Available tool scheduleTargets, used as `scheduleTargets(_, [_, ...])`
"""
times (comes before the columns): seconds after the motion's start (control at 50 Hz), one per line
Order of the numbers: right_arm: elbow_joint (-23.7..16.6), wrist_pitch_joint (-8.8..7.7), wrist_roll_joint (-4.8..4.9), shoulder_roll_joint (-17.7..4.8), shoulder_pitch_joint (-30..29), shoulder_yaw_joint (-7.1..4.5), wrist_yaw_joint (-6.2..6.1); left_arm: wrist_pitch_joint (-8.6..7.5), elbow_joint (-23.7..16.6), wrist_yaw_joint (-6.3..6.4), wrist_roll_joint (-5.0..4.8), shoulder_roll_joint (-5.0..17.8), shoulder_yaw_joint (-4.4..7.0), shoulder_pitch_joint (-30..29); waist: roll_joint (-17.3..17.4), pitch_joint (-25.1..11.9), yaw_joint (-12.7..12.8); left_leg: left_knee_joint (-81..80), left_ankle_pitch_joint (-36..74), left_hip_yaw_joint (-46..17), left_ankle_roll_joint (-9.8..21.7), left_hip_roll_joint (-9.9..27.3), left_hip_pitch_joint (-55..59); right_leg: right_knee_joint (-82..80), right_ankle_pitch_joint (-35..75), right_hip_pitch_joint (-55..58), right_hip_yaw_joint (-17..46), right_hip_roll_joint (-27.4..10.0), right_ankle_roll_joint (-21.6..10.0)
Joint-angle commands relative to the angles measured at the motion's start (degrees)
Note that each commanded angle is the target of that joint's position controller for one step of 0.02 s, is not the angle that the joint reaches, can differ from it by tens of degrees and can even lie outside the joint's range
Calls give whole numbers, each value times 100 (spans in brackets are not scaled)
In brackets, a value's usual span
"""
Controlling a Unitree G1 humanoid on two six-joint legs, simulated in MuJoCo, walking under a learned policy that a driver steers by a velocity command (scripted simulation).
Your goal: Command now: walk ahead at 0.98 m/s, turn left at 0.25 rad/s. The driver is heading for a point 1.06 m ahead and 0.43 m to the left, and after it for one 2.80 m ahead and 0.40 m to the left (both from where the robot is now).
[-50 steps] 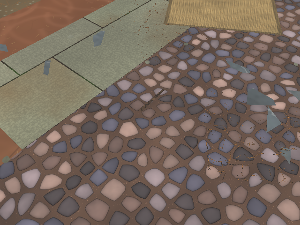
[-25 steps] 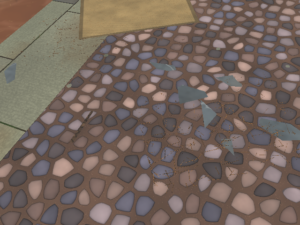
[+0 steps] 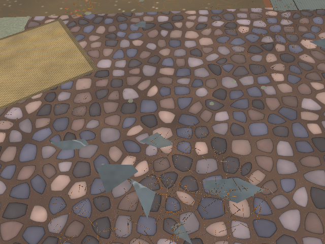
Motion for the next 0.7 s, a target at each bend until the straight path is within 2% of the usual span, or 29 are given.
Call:
scheduleTargets(0.02, [-315,-76,79,-99,28,84,17,-209,-710,-2,86,74,-79,-229,172,-62,418,-1550,-811,-2804,1345,1412,848,-1013,-30,-1350,279,-540,162])
scheduleTargets(0.06, [-342,-57,171,-326,-46,49,-87,-249,-933,-2,153,50,-169,-598,178,251,507,-1642,-515,-2507,1315,1444,6,-2098,372,-964,102,-621,393])
scheduleTargets(0.1, [-447,-7,214,-597,-131,-31,-165,-284,-1051,-67,111,71,-215,-974,260,317,444,-1684,-537,-1983,1069,1143,-1090,-3122,1390,406,-166,-380,560])
scheduleTargets(0.14, [-460,32,262,-691,162,-58,-182,-265,-1080,-49,26,288,-115,-1040,454,224,373,-1632,-623,-2029,901,1163,-1393,-3571,2216,1435,-170,-173,738])
scheduleTargets(0.18, [-427,81,306,-578,463,-16,-173,-220,-1112,49,-60,560,35,-1033,435,165,387,-1151,-718,-2099,679,1175,-893,-3997,1786,1662,-109,-106,760])
scheduleTargets(0.2, [-407,105,292,-503,550,14,-163,-219,-1088,100,-87,672,125,-848,405,55,524,-654,-400,-2067,540,1083,-697,-4203,1498,1947,-156,-41,692])
scheduleTargets(0.22, [-424,106,251,-429,499,52,-138,-232,-1003,143,-98,834,238,-284,358,-268,888,353,207,-1863,345,870,-755,-4292,1371,2621,-123,-138,583])
scheduleTargets(0.24, [-593,91,127,-177,262,159,-102,-215,-820,210,-64,1204,388,961,-60,-1098,1499,2229,126,-1407,92,606,-1519,-4317,590,4052,670,-992,245])
scheduleTargets(0.26, [-766,32,319,448,944,341,-133,-128,-691,187,104,1647,460,1767,-1766,-2094,1233,4410,-2087,-832,-80,201,-2826,-5272,-1507,5386,3634,-2518,-534])
scheduleTargets(0.28, [-819,41,549,199,1074,344,-203,-107,-632,115,45,1506,465,1589,-2163,-1807,1066,5613,-1698,-632,-49,682,-3767,-5918,-3047,5025,5172,-2794,-751])
scheduleTargets(0.3, [-808,102,500,-31,496,296,-239,-91,-619,116,-40,1019,374,1289,-1377,-854,1107,6070,-1210,-474,-57,937,-4159,-6015,-2663,4351,4357,-2578,-627])
scheduleTargets(0.32, [-833,164,353,-65,156,282,-220,-40,-521,119,-21,766,313,1084,-739,-410,977,6050,-880,-333,-46,1166,-4044,-5943,-1500,3695,3246,-2382,-504])
scheduleTargets(0.34, [-872,220,233,-32,-98,252,-187,-7,-468,95,87,562,266,809,-344,-151,791,5852,-696,-319,-31,1335,-3726,-5975,-566,3029,2428,-2090,-394])
scheduleTargets(0.36, [-947,302,221,63,-225,228,-136,2,-380,72,149,380,230,577,-342,104,573,5666,-622,-377,-9,1491,-3499,-6078,45,2489,1718,-1856,-292])
scheduleTargets(0.38, [-1046,390,272,164,-315,240,-85,-8,-302,49,125,275,223,394,-503,230,418,5474,-634,-406,-7,1642,-3355,-6174,495,2150,1194,-1783,-216])
scheduleTargets(0.4, [-1115,470,291,225,-399,251,-46,-24,-247,30,65,203,223,286,-463,280,332,5325,-605,-387,-20,1725,-3324,-6260,951,1997,725,-1728,-161])
scheduleTargets(0.44, [-1261,530,199,218,-600,264,11,-56,-155,49,43,311,266,175,-244,344,219,5064,-117,-337,-80,1736,-3390,-6390,1749,1878,-24,-1650,-125])
scheduleTargets(0.48, [-1398,510,149,130,-855,280,79,-92,-122,107,59,555,311,14,-138,478,154,4267,633,-185,-126,1712,-3191,-6567,1987,1654,-725,-1500,-36])
scheduleTargets(0.54, [-1580,445,109,-5,-1646,285,237,-103,14,156,42,956,376,336,258,676,453,2740,1608,452,31,1475,-2655,-6755,2253,1851,-1469,-1339,165])
scheduleTargets(0.56, [-1637,419,131,-24,-1846,285,291,-83,59,152,46,1090,390,471,265,717,511,2343,1646,665,115,1346,-2452,-6719,2730,2034,-1627,-1350,220])
scheduleTargets(0.6, [-1720,391,191,-304,-1934,187,345,-5,70,157,86,1455,442,656,-84,468,383,1985,1309,1193,312,843,-1758,-6150,5551,2554,-1851,-1396,321])
scheduleTargets(0.62, [-1729,400,234,-500,-1756,105,346,72,58,184,96,1640,476,725,-375,231,166,2006,893,1384,402,579,-1438,-5578,7114,2875,-1894,-1472,345])
scheduleTargets(0.64, [-1631,432,277,-731,-1142,-14,335,157,13,203,96,1795,510,671,-636,-145,-252,2081,458,1468,532,366,-724,-4604,8246,2926,-1899,-1571,318])
scheduleTargets(0.66, [-1351,487,273,-1116,14,-212,302,197,-106,206,71,1856,529,495,-763,-714,-854,2060,202,1402,751,199,787,-3188,8688,2377,-1807,-1606,267])
scheduleTargets(0.68, [-938,559,281,-1472,1325,-422,194,134,-226,206,34,1663,470,323,-321,-1121,-1419,1496,497,710,1047,369,2894,-1061,6600,913,-1744,-1179,449])
scheduleTargets(0.7, [-856,609,230,-1820,1089,-415,116,-88,-441,129,229,469,126,526,1991,-880,-602,1377,1249,-1074,1461,1131,3866,1679,-942,-1128,-1398,115,664])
